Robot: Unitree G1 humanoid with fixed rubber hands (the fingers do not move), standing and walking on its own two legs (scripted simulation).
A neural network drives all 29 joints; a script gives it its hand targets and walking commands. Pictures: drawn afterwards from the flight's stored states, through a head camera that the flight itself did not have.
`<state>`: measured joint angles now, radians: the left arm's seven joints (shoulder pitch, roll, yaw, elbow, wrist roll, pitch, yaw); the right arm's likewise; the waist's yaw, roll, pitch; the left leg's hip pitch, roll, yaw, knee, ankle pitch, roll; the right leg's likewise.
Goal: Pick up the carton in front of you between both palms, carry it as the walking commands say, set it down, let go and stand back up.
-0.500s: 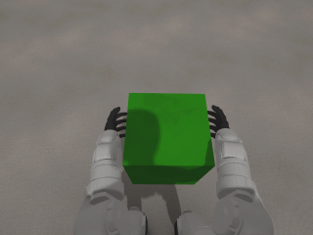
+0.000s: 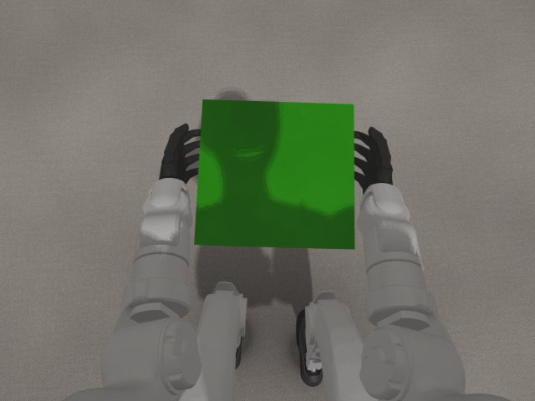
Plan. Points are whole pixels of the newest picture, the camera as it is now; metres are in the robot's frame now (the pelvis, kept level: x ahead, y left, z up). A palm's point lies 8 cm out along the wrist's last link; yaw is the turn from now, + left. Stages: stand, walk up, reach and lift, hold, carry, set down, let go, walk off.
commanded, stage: set down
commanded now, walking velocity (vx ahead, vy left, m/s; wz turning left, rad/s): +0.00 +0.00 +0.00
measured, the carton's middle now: (274, 188) +0.43 +0.03 -0.15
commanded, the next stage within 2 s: none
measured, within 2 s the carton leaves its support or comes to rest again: rests again in 1.42 s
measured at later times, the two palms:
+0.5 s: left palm (185, 184) +0.45 +0.20 -0.24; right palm (333, 190) +0.45 -0.10 -0.23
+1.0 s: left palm (193, 187) +0.49 +0.22 -0.39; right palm (314, 192) +0.49 -0.08 -0.38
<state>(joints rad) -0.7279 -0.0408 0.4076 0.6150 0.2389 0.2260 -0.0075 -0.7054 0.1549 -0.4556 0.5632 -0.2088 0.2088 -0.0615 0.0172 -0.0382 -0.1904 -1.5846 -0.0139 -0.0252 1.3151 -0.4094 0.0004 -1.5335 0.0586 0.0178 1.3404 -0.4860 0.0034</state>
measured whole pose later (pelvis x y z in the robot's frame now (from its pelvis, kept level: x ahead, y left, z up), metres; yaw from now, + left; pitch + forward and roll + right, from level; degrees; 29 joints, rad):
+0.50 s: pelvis -0.03 +0.01 -0.13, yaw -2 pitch +45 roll -4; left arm -1.05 0.12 0.37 0.74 0.16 0.25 0.01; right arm -1.01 0.07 -0.45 0.66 -0.14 0.22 -0.14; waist 0.04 -0.04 -0.07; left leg -2.09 -0.02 -0.03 1.79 -0.48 0.01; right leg -2.01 0.07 0.00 1.80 -0.57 0.03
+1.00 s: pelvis -0.04 +0.01 -0.23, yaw -3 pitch +41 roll -4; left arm -1.36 0.30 0.22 0.87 0.02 0.25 0.05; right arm -1.29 -0.06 -0.36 0.78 0.00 0.20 -0.20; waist 0.07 -0.07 0.26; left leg -2.30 -0.01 -0.03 2.11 -0.51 0.02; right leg -2.22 0.10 -0.01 2.12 -0.62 0.05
